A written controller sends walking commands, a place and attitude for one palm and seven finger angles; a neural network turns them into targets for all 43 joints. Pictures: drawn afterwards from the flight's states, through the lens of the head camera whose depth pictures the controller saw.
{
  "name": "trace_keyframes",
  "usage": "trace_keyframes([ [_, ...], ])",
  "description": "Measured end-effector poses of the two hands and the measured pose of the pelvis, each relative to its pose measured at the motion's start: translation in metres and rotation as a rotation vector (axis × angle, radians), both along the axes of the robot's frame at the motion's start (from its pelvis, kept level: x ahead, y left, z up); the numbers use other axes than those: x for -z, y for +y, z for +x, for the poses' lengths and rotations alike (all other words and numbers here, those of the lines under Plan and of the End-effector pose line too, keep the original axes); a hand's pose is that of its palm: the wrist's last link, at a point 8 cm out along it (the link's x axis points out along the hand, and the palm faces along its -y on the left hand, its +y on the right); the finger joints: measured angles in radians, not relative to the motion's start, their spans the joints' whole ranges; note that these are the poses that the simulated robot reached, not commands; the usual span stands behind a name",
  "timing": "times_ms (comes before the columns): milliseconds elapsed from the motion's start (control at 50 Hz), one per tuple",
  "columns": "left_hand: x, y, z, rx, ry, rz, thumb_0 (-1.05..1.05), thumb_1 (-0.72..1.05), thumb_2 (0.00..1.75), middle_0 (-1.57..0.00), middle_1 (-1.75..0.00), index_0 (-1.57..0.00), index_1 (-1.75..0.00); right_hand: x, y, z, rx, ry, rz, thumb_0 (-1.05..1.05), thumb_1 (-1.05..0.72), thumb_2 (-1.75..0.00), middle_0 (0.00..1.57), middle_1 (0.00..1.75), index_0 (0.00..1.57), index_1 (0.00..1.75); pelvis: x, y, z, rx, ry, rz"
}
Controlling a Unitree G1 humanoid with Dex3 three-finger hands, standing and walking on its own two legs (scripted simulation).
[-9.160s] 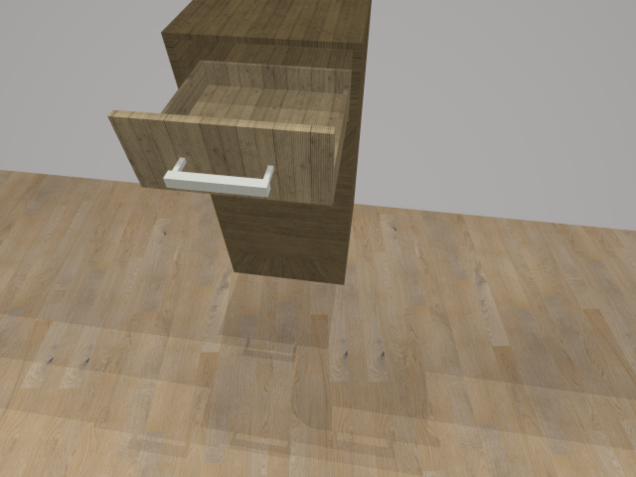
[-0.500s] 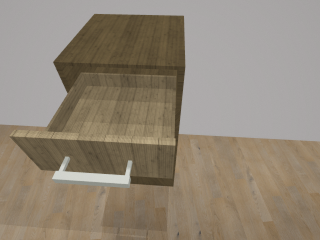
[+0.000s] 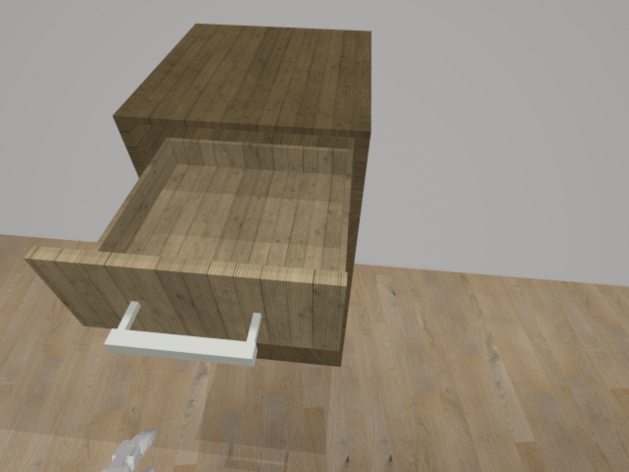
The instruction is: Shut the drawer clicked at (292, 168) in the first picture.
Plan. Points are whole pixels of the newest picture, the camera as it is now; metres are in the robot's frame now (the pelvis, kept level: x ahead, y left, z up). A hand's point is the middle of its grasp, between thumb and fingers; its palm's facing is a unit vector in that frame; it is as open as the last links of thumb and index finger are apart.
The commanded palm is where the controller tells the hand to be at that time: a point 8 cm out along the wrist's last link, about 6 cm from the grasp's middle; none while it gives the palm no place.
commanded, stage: raise the hand and make a fist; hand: left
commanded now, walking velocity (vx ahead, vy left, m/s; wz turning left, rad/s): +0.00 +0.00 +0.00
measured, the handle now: (188, 331) +0.28 +0.18 +0.04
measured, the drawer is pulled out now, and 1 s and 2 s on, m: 0.30 0.29 0.29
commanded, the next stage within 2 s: bring the fist close to the handle in 1.78 s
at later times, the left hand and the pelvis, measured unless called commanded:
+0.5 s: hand out of the picture +0.12 +0.15 +0.02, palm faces -0.07 -1.00 -0.06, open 4.9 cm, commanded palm +0.09 +0.21 +0.02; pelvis -0.05 -0.02 -0.06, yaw +3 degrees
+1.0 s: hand out of the picture +0.12 +0.16 +0.07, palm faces -0.02 -1.00 -0.08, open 3.1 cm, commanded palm +0.06 +0.21 +0.09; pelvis -0.02 +0.01 -0.04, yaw +2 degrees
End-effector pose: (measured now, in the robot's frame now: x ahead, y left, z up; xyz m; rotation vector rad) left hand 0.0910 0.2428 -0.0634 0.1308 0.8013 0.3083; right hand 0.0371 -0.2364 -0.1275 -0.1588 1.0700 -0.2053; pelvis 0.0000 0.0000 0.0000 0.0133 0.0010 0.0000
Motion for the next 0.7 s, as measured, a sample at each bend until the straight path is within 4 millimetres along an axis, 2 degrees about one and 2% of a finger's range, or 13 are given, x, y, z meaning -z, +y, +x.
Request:
trace_keyframes([
  [80,-0.075,-0.015,0.062,0.090,-0.469,0.005,0.02,0.94,0.90,-0.26,-0.37,-0.25,-0.37,-0.018,-0.016,0.054,-0.043,-0.278,-0.035,0.01,-0.92,-0.89,0.20,0.30,0.20,0.30,0.006,-0.001,-0.010,-0.027,0.024,-0.005],
  [100,-0.080,-0.019,0.067,0.100,-0.528,-0.018,0.02,0.93,0.90,-0.27,-0.38,-0.25,-0.38,-0.024,-0.019,0.067,-0.052,-0.343,-0.040,0.01,-0.92,-0.89,0.20,0.30,0.20,0.30,0.009,-0.002,-0.012,-0.024,0.039,-0.004],
  [120,-0.074,-0.021,0.065,0.099,-0.549,-0.050,0.01,0.93,0.90,-0.28,-0.40,-0.25,-0.40,-0.031,-0.022,0.079,-0.060,-0.401,-0.045,0.01,-0.92,-0.89,0.20,0.30,0.20,0.30,0.012,-0.003,-0.015,-0.018,0.054,-0.001],
  [160,-0.058,-0.029,0.051,0.148,-0.580,-0.111,0.00,0.92,0.90,-0.32,-0.43,-0.25,-0.43,-0.045,-0.027,0.101,-0.086,-0.496,-0.056,0.01,-0.92,-0.89,0.20,0.30,0.20,0.30,0.020,-0.008,-0.021,-0.007,0.081,0.004],
  [240,-0.036,-0.044,0.002,0.264,-0.604,-0.162,0.00,0.91,0.90,-0.39,-0.51,-0.33,-0.51,-0.067,-0.030,0.134,-0.195,-0.618,-0.098,0.01,-0.91,-0.89,0.20,0.30,0.20,0.30,0.037,-0.017,-0.031,-0.013,0.117,0.001],
  [300,-0.046,-0.036,-0.023,0.290,-0.683,-0.091,0.01,0.91,0.90,-0.45,-0.57,-0.41,-0.57,-0.068,-0.025,0.150,-0.261,-0.664,-0.114,0.01,-0.91,-0.89,0.19,0.30,0.20,0.30,0.050,-0.022,-0.038,-0.033,0.125,-0.016],
  [340,-0.059,-0.026,-0.029,0.267,-0.768,-0.032,0.01,0.90,0.90,-0.49,-0.62,-0.47,-0.62,-0.062,-0.019,0.156,-0.284,-0.680,-0.099,0.01,-0.91,-0.89,0.19,0.30,0.20,0.30,0.056,-0.023,-0.043,-0.050,0.120,-0.030],
  [400,-0.080,-0.018,-0.021,0.250,-0.883,0.010,0.02,0.90,0.90,-0.55,-0.68,-0.54,-0.68,-0.048,-0.004,0.154,-0.298,-0.679,-0.050,0.01,-0.91,-0.89,0.19,0.30,0.20,0.30,0.062,-0.024,-0.050,-0.067,0.114,-0.046],
  [440,-0.088,-0.022,-0.008,0.286,-0.908,-0.017,0.01,0.90,0.90,-0.59,-0.72,-0.58,-0.72,-0.038,0.006,0.146,-0.290,-0.661,-0.011,0.01,-0.91,-0.89,0.19,0.30,0.20,0.30,0.062,-0.023,-0.052,-0.069,0.111,-0.049],
  [540,-0.085,-0.050,0.025,0.461,-0.747,-0.147,0.01,0.90,0.90,-0.68,-0.83,-0.68,-0.83,-0.023,0.019,0.110,-0.201,-0.583,0.060,0.01,-0.91,-0.89,0.20,0.30,0.21,0.30,0.053,-0.018,-0.049,-0.049,0.110,-0.036],
  [580,-0.084,-0.052,0.031,0.467,-0.683,-0.168,0.01,0.90,0.90,-0.73,-0.87,-0.72,-0.87,-0.019,0.017,0.096,-0.149,-0.544,0.062,0.01,-0.91,-0.89,0.20,0.30,0.21,0.30,0.048,-0.016,-0.045,-0.035,0.107,-0.026],
  [640,-0.089,-0.040,0.032,0.373,-0.671,-0.153,0.01,0.90,0.90,-0.79,-0.94,-0.79,-0.94,-0.017,0.010,0.079,-0.083,-0.485,0.043,0.01,-0.90,-0.89,0.20,0.30,0.21,0.30,0.043,-0.013,-0.038,-0.020,0.099,-0.018],
  [700,-0.103,-0.021,0.023,0.279,-0.707,-0.075,0.01,0.90,0.90,-0.85,-1.00,-0.85,-1.00,-0.016,0.001,0.071,-0.065,-0.442,0.013,0.01,-0.91,-0.89,0.20,0.30,0.21,0.30,0.040,-0.011,-0.032,-0.017,0.094,-0.019],
])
